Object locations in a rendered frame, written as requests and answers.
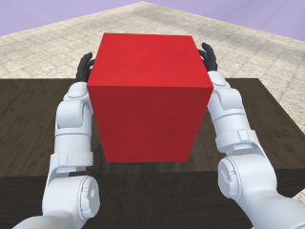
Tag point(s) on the robot left hand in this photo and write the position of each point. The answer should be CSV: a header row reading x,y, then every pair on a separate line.
x,y
83,69

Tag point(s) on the left robot forearm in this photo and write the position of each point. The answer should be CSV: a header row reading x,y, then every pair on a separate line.
x,y
73,134

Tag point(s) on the carton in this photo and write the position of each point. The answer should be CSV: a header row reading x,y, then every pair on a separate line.
x,y
148,93

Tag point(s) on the right robot forearm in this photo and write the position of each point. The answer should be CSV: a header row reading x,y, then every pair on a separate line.
x,y
233,132

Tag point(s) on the robot left upper arm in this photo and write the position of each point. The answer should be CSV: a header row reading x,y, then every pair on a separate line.
x,y
68,203

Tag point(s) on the robot right upper arm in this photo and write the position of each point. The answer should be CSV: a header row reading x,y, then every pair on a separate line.
x,y
250,181

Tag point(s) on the pedestal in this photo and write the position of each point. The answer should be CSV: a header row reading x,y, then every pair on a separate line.
x,y
138,195

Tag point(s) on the robot right hand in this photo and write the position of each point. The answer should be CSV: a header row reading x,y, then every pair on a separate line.
x,y
209,57

